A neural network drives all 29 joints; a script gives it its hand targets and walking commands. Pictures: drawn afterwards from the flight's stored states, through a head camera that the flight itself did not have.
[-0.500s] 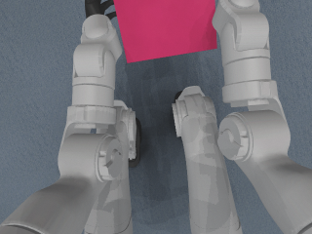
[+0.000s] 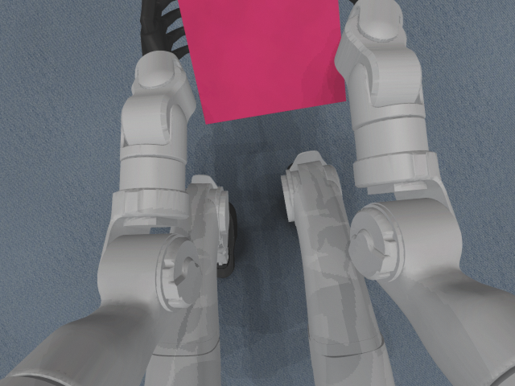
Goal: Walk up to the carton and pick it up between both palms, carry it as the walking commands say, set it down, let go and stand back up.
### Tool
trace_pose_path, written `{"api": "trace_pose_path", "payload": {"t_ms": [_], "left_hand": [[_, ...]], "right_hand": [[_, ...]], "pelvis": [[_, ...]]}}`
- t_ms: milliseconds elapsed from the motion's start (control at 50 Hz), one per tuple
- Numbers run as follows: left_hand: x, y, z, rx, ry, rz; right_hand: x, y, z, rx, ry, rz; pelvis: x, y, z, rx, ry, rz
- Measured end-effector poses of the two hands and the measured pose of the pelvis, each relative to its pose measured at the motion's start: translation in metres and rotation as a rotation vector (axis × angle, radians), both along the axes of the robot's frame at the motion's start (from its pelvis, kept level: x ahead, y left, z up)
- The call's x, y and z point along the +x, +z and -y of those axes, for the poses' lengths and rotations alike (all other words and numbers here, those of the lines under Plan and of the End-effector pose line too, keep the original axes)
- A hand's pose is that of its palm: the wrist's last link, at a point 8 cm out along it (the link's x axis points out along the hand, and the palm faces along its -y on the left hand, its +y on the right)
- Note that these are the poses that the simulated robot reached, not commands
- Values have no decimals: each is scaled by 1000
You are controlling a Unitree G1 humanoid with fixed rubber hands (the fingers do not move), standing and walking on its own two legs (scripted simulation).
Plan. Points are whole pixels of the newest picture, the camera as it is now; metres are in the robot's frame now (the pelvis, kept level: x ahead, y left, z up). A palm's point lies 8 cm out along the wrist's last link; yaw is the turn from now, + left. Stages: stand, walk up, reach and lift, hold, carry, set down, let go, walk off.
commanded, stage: reach and lift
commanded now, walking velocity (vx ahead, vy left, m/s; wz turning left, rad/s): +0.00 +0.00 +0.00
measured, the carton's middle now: (269, 43) +0.52 -0.05 -0.16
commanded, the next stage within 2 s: none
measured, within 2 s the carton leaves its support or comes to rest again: neither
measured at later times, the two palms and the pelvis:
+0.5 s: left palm (127, 54) +0.48 +0.09 -0.01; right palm out of the picture +0.49 -0.16 +0.01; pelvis +0.00 +0.00 +0.05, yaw -1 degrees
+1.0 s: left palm (88, 51) +0.46 +0.09 +0.06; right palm out of the picture +0.47 -0.16 +0.08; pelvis +0.01 +0.00 +0.12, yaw -2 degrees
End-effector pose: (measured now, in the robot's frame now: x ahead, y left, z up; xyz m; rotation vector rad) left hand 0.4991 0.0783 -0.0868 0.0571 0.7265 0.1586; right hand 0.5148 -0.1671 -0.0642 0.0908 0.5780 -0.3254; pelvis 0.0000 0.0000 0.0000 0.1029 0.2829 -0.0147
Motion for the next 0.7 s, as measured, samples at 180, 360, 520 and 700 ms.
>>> {"api": "trace_pose_path", "payload": {"t_ms": [180,360,520,700], "left_hand": [[-11,21,-4,5,-5,-19],[-18,48,-12,4,-4,-16],[-21,78,-11,1,-13,-5],[-27,103,-11,3,-17,-8]], "right_hand": [[-13,19,-4,7,-11,-20],[-19,47,-12,-7,-3,-22],[-25,78,-11,-13,-13,-12],[-31,105,-11,-26,-6,-17]], "pelvis": [[-1,19,0,1,-10,28],[-2,38,-1,-11,-13,60],[-1,56,-4,-28,-18,99],[3,79,-6,-35,-27,129]]}}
